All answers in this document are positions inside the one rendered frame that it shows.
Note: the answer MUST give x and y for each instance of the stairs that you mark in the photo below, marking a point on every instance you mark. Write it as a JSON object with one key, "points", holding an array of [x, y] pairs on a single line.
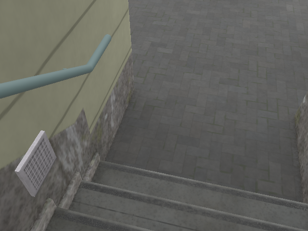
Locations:
{"points": [[123, 198]]}

